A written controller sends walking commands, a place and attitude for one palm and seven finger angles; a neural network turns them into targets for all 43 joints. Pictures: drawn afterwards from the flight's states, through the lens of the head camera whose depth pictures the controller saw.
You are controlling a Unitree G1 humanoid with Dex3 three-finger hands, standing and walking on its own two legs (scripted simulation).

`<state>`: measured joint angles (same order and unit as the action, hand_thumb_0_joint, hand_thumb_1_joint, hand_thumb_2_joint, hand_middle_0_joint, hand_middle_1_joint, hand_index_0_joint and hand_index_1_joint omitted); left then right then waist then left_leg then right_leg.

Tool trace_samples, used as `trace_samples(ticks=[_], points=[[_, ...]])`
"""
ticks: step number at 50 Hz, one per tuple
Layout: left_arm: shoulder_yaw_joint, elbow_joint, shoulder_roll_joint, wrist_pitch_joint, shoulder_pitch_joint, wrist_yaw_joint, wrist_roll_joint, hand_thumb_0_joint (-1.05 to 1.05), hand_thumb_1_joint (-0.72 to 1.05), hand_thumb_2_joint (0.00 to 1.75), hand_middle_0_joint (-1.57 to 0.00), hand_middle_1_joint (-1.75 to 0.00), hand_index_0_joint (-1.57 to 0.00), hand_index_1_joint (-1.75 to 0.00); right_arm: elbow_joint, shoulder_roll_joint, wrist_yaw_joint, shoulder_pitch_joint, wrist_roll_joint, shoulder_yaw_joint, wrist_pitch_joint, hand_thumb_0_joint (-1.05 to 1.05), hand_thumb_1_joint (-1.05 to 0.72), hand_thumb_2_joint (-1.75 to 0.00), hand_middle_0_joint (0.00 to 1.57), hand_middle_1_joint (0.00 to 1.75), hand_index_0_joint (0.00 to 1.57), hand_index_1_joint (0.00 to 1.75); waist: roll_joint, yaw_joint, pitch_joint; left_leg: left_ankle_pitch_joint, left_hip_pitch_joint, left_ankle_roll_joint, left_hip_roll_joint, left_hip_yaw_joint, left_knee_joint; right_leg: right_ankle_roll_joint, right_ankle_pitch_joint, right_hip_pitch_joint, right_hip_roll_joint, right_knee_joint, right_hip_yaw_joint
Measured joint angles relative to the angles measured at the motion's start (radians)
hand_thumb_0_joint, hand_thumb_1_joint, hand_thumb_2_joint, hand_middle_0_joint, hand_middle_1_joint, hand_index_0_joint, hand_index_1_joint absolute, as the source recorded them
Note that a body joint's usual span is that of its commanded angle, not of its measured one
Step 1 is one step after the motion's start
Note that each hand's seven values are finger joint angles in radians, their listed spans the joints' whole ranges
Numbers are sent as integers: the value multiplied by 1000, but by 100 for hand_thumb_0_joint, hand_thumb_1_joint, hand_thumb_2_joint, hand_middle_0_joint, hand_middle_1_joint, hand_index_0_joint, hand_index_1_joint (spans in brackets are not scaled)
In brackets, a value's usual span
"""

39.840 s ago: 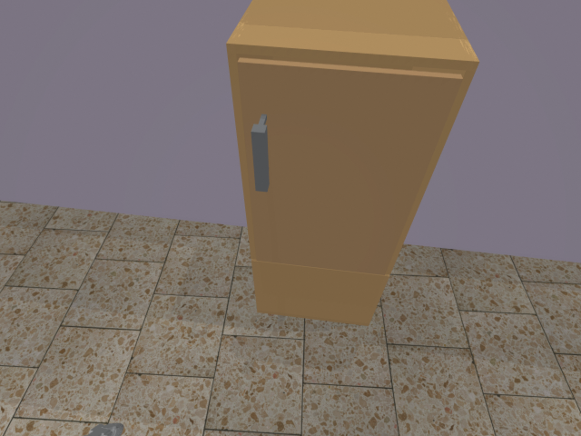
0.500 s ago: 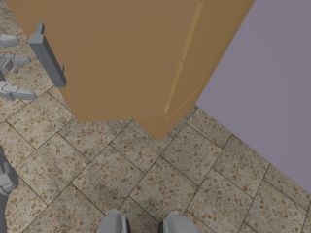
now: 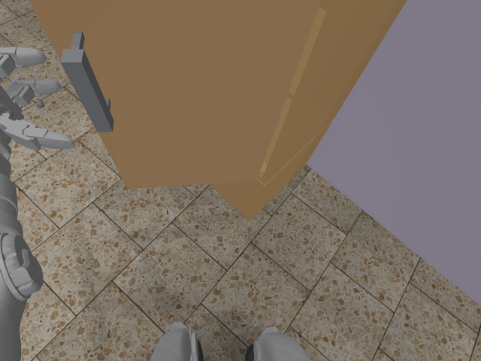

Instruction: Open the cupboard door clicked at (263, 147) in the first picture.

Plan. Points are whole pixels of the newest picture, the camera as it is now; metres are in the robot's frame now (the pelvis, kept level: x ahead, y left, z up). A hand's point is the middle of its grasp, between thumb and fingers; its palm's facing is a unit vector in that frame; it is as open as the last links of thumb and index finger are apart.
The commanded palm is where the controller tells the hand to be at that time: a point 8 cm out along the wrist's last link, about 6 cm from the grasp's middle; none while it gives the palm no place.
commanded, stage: move the hooked fingers beside the handle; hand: left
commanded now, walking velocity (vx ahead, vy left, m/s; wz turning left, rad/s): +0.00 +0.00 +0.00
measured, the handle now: (92, 85) +0.53 +0.21 +0.09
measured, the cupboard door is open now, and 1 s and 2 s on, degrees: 51 50 50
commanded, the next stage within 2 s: slide the fingers in behind the handle in 0.10 s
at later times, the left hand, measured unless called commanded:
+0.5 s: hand (55, 103) +0.49 +0.26 +0.09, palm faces +0.06 -1.00 -0.02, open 13.9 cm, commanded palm +0.47 +0.29 +0.09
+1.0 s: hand (60, 105) +0.49 +0.25 +0.09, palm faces +0.10 -1.00 +0.01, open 14.3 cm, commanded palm +0.47 +0.26 +0.09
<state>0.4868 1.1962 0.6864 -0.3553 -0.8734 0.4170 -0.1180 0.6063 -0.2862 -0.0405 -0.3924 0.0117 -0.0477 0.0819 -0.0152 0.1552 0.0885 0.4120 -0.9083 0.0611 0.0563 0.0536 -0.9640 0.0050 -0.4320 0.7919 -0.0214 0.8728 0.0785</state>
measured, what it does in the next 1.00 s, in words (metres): stands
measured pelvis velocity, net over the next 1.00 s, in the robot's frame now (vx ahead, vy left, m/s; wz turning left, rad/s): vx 0.01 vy -0.01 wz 0.02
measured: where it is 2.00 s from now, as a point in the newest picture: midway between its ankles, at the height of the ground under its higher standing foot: outside the picture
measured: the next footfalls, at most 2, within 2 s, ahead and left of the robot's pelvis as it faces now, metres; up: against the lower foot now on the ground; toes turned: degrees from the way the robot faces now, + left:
none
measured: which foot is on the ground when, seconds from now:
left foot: down 0.00-1.00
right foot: down 0.00-1.00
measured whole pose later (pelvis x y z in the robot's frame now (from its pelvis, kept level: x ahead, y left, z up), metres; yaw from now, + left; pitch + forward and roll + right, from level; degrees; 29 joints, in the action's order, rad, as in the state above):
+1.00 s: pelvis +0.01 -0.01 +0.00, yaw +1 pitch +20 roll -4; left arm 0.38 1.17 0.58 -0.35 -0.87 0.31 -0.17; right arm 0.65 -0.28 -0.02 -0.39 0.01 -0.03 0.08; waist -0.02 0.12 0.10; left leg 0.42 -0.89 0.05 0.05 0.03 -0.96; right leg 0.00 -0.45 0.77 -0.02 0.87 0.10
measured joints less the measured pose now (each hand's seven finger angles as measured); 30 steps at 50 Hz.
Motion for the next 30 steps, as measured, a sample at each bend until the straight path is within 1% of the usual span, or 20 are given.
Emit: trace_samples(ticks=[2, 5, 9, 12, 17, 19, 22, 27, 30], points=[[-6, -5, -4, -3, -4, 2, -6, -2, -50, 30, -30, -120, -30, -120, 8, -1, 0, -5, 0, 2, 3, 0, -90, -89, 21, 30, 20, 30, -1, -1, 0, 0, 0, -1, 0, -2, 0, 0, 1, -1, -1, -1, 1], [-22, 6, -9, 9, -16, 5, -14, -2, -50, 30, -30, -120, -30, -120, 16, -3, 0, -14, 2, 2, 9, 0, -90, -89, 21, 30, 20, 30, -3, -1, 2, -2, 3, -1, -1, -4, 3, -1, 2, -5, 0, -5, 3], [-25, 25, -7, 30, -18, -2, -3, -2, -50, 30, -30, -120, -30, -120, 14, -8, -2, -22, 3, 1, 13, 0, -90, -89, 21, 30, 20, 30, -8, 6, 3, -5, 4, -1, -1, -2, 7, -2, 3, -4, 0, -6, 2], [-7, 8, -10, 22, 3, -14, 2, -2, -50, 30, -30, -120, -30, -120, 9, -8, -1, -27, 1, 3, 11, 0, -90, -89, 21, 30, 20, 30, -8, 9, 3, -6, 7, -3, 2, 4, 11, -3, 5, -2, -3, -5, -5], [-7, -2, -21, 1, 7, -24, -8, -2, -50, 30, -30, -120, -30, -120, 12, -4, 3, -32, 2, 4, 10, 0, -90, -89, 21, 30, 20, 30, -6, 8, 2, -5, 12, -6, 6, 4, 10, -7, 3, -5, -6, -3, -5], [-5, 10, -20, 3, 2, -24, -13, -2, -50, 30, -30, -120, -30, -121, 14, -4, 3, -30, 4, 2, 11, 0, -90, -89, 21, 30, 20, 30, -5, 9, 3, -4, 12, -8, 7, 2, 9, -8, 2, -6, -7, -2, -4], [-11, 30, -10, 15, -9, -24, -7, -2, -50, 30, -30, -120, -30, -121, 13, -4, 0, -26, 7, -1, 10, 0, -90, -89, 21, 30, 20, 30, -5, 11, 3, -5, 9, -10, 7, -2, 7, -11, 0, -3, -8, 1, 0], [-29, 21, -11, 15, -15, -36, -7, -2, -50, 30, -30, -120, -30, -121, 13, -6, 0, -22, 5, 3, 6, 0, -90, -89, 21, 30, 20, 30, -6, 6, -1, -6, 0, -12, 6, -7, 4, -13, -1, 4, -8, 4, 5], [-38, 11, -26, 10, -11, -41, -23, -2, -50, 30, -30, -120, -28, -121, 20, -6, 3, -19, 4, 5, 4, 0, -90, -89, 21, 30, 20, 30, -6, -2, 0, -5, -2, -13, 5, -9, 3, -14, -3, 5, -7, 5, 6]])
